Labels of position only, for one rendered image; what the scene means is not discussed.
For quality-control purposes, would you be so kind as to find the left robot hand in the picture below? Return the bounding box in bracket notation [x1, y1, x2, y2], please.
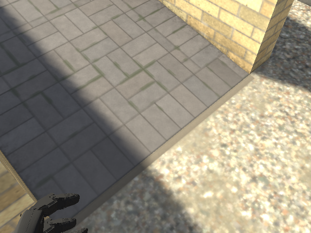
[14, 192, 88, 233]

